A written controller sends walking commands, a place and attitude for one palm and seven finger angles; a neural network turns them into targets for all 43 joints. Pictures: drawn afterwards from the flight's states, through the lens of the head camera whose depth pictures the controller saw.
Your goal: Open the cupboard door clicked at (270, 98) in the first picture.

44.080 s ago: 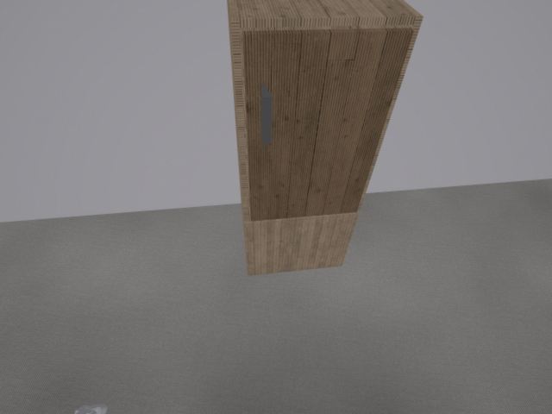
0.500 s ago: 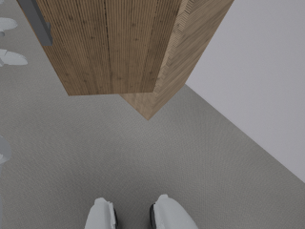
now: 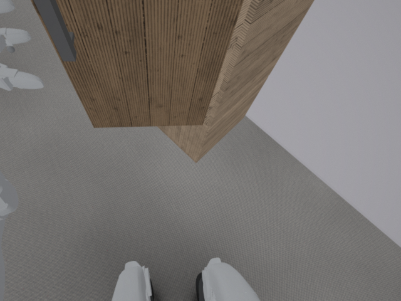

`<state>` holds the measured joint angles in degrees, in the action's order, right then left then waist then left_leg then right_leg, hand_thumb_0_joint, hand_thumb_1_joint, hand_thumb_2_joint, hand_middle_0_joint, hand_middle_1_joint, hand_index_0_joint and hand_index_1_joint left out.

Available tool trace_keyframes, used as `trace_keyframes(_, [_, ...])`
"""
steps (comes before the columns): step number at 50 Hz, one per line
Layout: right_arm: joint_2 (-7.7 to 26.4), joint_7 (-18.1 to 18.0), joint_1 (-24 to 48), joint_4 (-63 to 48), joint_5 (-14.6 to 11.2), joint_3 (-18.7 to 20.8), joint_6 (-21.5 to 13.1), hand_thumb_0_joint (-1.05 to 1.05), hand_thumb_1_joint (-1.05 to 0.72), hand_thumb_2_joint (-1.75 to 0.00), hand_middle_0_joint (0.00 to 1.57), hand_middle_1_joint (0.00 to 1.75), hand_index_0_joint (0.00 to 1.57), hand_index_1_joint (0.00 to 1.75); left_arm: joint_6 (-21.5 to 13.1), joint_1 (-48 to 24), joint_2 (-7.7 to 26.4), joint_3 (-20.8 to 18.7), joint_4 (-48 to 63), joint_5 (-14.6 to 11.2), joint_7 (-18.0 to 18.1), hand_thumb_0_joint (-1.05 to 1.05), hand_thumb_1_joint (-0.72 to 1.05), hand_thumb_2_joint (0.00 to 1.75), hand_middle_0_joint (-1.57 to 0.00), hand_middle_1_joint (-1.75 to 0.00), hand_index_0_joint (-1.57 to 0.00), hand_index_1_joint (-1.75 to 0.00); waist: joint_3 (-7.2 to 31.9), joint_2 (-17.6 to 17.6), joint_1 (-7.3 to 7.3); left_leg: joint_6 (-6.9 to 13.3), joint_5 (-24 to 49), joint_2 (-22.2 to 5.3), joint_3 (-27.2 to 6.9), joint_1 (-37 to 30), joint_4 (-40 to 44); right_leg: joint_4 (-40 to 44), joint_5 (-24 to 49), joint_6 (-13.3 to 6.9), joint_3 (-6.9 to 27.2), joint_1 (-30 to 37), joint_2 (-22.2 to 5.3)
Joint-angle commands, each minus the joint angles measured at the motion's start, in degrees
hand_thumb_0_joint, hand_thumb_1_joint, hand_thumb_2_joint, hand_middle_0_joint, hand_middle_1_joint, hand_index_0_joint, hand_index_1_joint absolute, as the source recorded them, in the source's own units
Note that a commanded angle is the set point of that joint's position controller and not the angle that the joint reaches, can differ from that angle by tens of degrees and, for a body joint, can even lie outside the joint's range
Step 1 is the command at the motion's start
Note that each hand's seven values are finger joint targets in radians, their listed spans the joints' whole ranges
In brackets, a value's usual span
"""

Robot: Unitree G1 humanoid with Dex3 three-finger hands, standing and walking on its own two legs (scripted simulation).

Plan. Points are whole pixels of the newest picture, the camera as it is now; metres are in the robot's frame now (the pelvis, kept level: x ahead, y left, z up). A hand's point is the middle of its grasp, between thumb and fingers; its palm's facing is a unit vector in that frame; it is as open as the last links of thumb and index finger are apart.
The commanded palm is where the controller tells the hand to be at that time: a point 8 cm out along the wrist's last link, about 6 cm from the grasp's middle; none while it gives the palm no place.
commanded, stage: move the hooked fingers beside the handle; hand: left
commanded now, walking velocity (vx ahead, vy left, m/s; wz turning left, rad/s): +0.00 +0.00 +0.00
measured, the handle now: (59, 20) +0.60 +0.19 +0.11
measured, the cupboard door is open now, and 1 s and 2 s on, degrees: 50 50 50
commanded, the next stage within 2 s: slide the fingers in behind the handle in 0.16 s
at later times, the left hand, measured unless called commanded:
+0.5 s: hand (25, 47) +0.55 +0.24 +0.10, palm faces +0.00 -1.00 +0.01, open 14.0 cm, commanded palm +0.54 +0.27 +0.10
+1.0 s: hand (46, 47) +0.55 +0.21 +0.10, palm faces +0.00 -1.00 +0.01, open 14.0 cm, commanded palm +0.53 +0.24 +0.10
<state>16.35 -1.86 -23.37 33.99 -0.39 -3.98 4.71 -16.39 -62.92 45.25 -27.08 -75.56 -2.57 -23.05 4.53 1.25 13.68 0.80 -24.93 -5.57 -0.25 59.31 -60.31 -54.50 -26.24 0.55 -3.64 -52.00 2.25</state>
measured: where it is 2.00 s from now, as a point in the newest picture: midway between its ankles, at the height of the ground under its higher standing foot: outside the picture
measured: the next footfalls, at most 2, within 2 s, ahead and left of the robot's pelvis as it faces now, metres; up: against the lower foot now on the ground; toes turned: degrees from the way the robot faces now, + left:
none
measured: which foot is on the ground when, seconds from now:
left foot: down 0.00-1.00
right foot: down 0.00-1.00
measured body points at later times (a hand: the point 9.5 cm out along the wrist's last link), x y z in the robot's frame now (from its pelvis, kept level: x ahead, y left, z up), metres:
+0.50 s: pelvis +0.00 +0.00 +0.00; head +0.16 +0.04 +0.42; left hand +0.55 +0.29 +0.10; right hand -0.05 -0.26 -0.09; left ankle +0.02 +0.11 -0.67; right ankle -0.01 -0.13 -0.67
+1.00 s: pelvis +0.00 +0.00 +0.00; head +0.15 +0.03 +0.42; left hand +0.54 +0.26 +0.10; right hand -0.03 -0.26 -0.09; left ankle +0.02 +0.11 -0.67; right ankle -0.01 -0.13 -0.67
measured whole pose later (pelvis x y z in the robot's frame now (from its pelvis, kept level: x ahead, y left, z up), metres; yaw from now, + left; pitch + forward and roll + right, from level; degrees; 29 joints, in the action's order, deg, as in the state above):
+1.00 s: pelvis +0.00 +0.00 +0.00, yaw +0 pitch +24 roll -5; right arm 15.3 0.4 -25.2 35.7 0.9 -2.8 4.0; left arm -16.9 -61.6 36.7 -24.5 -71.7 -2.7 -16.8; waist 5.5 1.9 13.4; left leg 0.8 -25.1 -5.2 -0.1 58.8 -59.9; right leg -54.3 -26.5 0.6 -3.4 -51.6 2.0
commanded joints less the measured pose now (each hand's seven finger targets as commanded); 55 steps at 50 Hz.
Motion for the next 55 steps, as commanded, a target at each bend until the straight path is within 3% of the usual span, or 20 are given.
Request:
trace_keyframes(1, [11.62,-1.14,-12.98,-0.43,0.42,4.22,-0.68,0.00,-0.90,-0.90,0.20,0.30,0.20,0.30,-3.85,-27.60,15.26,0.03,12.53,-2.09,-1.26,0.00,-0.50,0.30,-0.30,-1.20,-0.30,-1.20,28.39,12.78,0.99,1.43,25.00,2.56,-3.75,-31.25,3.56,6.01,19.07,-1.21,0.87,2.03,2.34])
trace_keyframes(2, [11.88,-1.29,-13.05,-0.10,0.40,4.23,-0.63,0.00,-0.90,-0.90,0.20,0.30,0.20,0.30,-3.99,-28.26,16.98,-0.68,12.81,-1.89,-1.41,0.00,-0.50,0.30,-0.30,-1.20,-0.30,-1.20,29.45,13.93,0.71,1.22,25.27,2.30,-3.99,-31.97,3.44,5.91,18.92,-1.16,1.00,1.65,2.25])
trace_keyframes(5, [11.74,-1.27,-13.33,0.29,0.46,4.14,-0.89,0.00,-0.90,-0.90,0.20,0.30,0.20,0.30,-2.97,-28.50,14.46,1.18,11.12,-2.00,-1.74,0.00,-0.50,0.30,-0.30,-1.20,-0.30,-1.20,28.09,13.17,1.54,1.37,23.70,2.20,-4.15,-30.98,3.29,6.09,17.37,-1.11,0.75,0.13,2.32])
trace_keyframes(7, [11.82,-1.33,-13.56,0.51,0.54,4.14,-1.03,0.00,-0.90,-0.90,0.20,0.30,0.20,0.30,-2.98,-28.83,14.51,1.14,11.47,-1.88,-1.51,0.00,-0.50,0.30,-0.30,-1.20,-0.30,-1.20,29.15,14.82,1.39,1.24,24.46,2.08,-4.46,-32.32,3.23,5.84,17.05,-1.22,0.61,-1.15,2.24])
trace_keyframes(10, [11.89,-1.31,-14.00,0.53,0.77,4.04,-1.17,0.00,-0.90,-0.90,0.20,0.30,0.20,0.30,-2.54,-29.42,15.60,0.41,11.32,-1.57,-0.94,0.00,-0.50,0.30,-0.30,-1.20,-0.30,-1.20,28.59,13.63,1.53,1.39,23.29,2.06,-4.43,-30.46,3.09,5.72,16.39,-1.13,0.56,-0.70,2.26])
trace_keyframes(13, [11.85,-1.06,-14.49,0.52,1.07,4.04,-1.25,0.00,-0.90,-0.90,0.20,0.30,0.20,0.30,-3.18,-29.49,17.84,-1.42,13.49,-1.13,-0.27,0.00,-0.50,0.30,-0.30,-1.20,-0.30,-1.20,31.18,15.89,0.46,1.18,25.69,2.05,-4.53,-32.12,2.91,5.24,17.78,-1.33,0.53,0.17,2.36])
trace_keyframes(18, [11.52,-0.27,-14.80,0.31,1.05,4.54,-0.93,0.00,-0.90,-0.90,0.20,0.30,0.20,0.30,-2.77,-25.62,14.81,-0.86,13.83,-1.34,0.31,0.00,-0.50,0.30,-0.30,-1.20,-0.30,-1.20,31.24,14.81,-0.20,0.96,27.33,2.13,-4.58,-33.49,3.41,5.44,18.77,-1.34,0.05,0.44,2.69])
trace_keyframes(24, [11.50,-0.06,-14.85,0.79,1.11,4.63,-1.07,0.00,-0.90,-0.90,0.20,0.30,0.20,0.30,-2.47,-27.71,12.93,0.39,13.20,-0.95,2.07,0.00,-0.50,0.30,-0.30,-1.20,-0.30,-1.20,27.58,12.99,1.22,1.18,23.34,2.12,-4.46,-31.46,4.09,6.34,16.21,-1.21,0.05,-0.73,2.64])
trace_keyframes(27, [11.61,-0.10,-15.02,0.93,1.38,4.71,-1.28,0.00,-0.90,-0.90,0.20,0.30,0.20,0.30,-3.57,-29.01,14.29,-0.73,14.36,-0.70,2.92,0.00,-0.50,0.30,-0.30,-1.20,-0.30,-1.20,29.37,14.35,0.97,1.00,24.58,2.05,-4.77,-32.78,4.06,5.96,16.50,-1.38,0.18,-0.80,2.53])
trace_keyframes(29, [11.28,0.22,-15.09,0.96,1.52,4.86,-1.41,0.00,-0.90,-0.90,0.20,0.30,0.20,0.30,-3.91,-28.26,11.48,0.99,14.78,-0.68,2.95,0.00,-0.50,0.30,-0.30,-1.20,-0.30,-1.20,30.03,15.40,0.69,0.80,25.97,2.11,-5.00,-34.31,4.06,5.79,16.96,-1.54,0.00,-1.07,2.59])
trace_keyframes(35, [11.26,0.57,-15.38,0.92,1.54,5.11,-1.13,0.00,-0.90,-0.90,0.20,0.30,0.20,0.30,-3.03,-26.59,10.11,1.01,14.60,-1.14,3.27,0.00,-0.50,0.30,-0.30,-1.20,-0.30,-1.20,29.87,13.66,0.39,0.84,27.56,2.20,-4.74,-34.00,4.24,5.74,19.11,-1.47,-0.17,0.70,2.56])
trace_keyframes(37, [11.06,0.73,-15.25,0.82,1.70,5.37,-1.14,0.00,-0.90,-0.90,0.20,0.30,0.20,0.30,-3.77,-27.37,8.99,1.22,17.19,-1.17,3.96,0.00,-0.50,0.30,-0.30,-1.20,-0.30,-1.20,32.07,15.57,0.23,0.62,30.10,2.08,-4.97,-36.80,4.04,5.51,19.94,-1.50,-0.15,-0.16,2.54])
trace_keyframes(38, [10.94,0.94,-15.16,0.84,1.73,5.41,-1.14,0.00,-0.90,-0.90,0.20,0.30,0.20,0.30,-3.87,-26.49,8.16,1.39,17.00,-1.26,4.26,0.00,-0.50,0.30,-0.30,-1.20,-0.30,-1.20,31.71,15.32,-0.10,0.55,29.88,2.21,-5.05,-36.66,3.95,5.58,19.66,-1.58,-0.18,-0.23,2.59])
trace_keyframes(40, [10.80,1.09,-14.92,1.16,1.64,5.51,-1.11,0.00,-0.90,-0.90,0.20,0.30,0.20,0.30,-3.76,-27.14,5.54,3.06,16.16,-1.48,4.74,0.00,-0.50,0.30,-0.30,-1.20,-0.30,-1.20,28.87,12.90,1.03,0.79,27.77,2.23,-4.86,-35.03,4.25,6.08,19.06,-1.40,-0.24,-0.21,2.65])
trace_keyframes(43, [10.80,1.22,-14.96,1.04,1.78,5.57,-1.21,0.00,-0.90,-0.90,0.20,0.30,0.20,0.30,-4.30,-26.95,7.26,1.11,17.02,-1.47,5.61,0.00,-0.50,0.30,-0.30,-1.20,-0.30,-1.20,31.16,13.26,0.04,0.75,28.96,2.46,-4.80,-35.23,4.26,5.62,20.50,-1.51,-0.04,1.67,2.60])
trace_keyframes(46, [10.32,1.54,-14.81,1.06,1.85,5.61,-1.27,0.00,-0.90,-0.90,0.20,0.30,0.20,0.30,-4.86,-25.90,4.50,2.51,17.60,-1.48,6.23,0.00,-0.50,0.30,-0.30,-1.20,-0.30,-1.20,30.75,13.44,0.12,0.83,30.60,2.62,-4.45,-35.71,4.03,5.55,22.06,-1.59,0.02,2.03,2.58])
trace_keyframes(48, [10.62,1.57,-14.55,0.90,1.67,5.68,-1.11,0.00,-0.90,-0.90,0.20,0.30,0.20,0.30,-4.61,-24.39,6.90,0.49,16.17,-1.48,6.55,0.00,-0.50,0.30,-0.30,-1.20,-0.30,-1.20,30.15,10.98,-0.31,1.02,28.60,2.76,-3.88,-33.14,4.09,5.91,22.38,-1.29,0.41,3.93,2.54])
trace_keyframes(50, [10.50,1.54,-14.10,0.61,1.50,5.54,-1.08,0.00,-0.90,-0.90,0.20,0.30,0.20,0.30,-4.42,-24.30,6.60,1.09,15.54,-1.27,6.51,0.00,-0.50,0.30,-0.30,-1.20,-0.30,-1.20,28.75,10.15,-0.19,1.18,26.53,3.05,-3.32,-30.91,4.40,6.06,22.11,-1.22,0.60,5.01,2.43])
trace_keyframes(52, [10.45,1.46,-13.91,0.39,1.51,5.60,-1.24,0.00,-0.90,-0.90,0.20,0.30,0.20,0.30,-5.30,-24.57,7.98,-0.15,17.29,-1.32,6.73,0.00,-0.50,0.30,-0.30,-1.20,-0.30,-1.20,30.67,11.46,-0.91,1.12,27.37,3.04,-3.17,-32.01,4.28,5.80,22.98,-1.25,0.88,5.79,2.39])
trace_keyframes(55, [10.03,1.71,-13.42,0.26,1.40,5.71,-1.36,0.00,-0.90,-0.90,0.20,0.30,0.20,0.30,-5.65,-22.85,4.95,1.72,17.50,-1.78,6.32,0.00,-0.50,0.30,-0.30,-1.20,-0.30,-1.20,30.51,10.61,-0.84,1.13,27.60,3.25,-2.90,-31.62,4.33,5.88,24.20,-1.23,0.88,6.93,2.48])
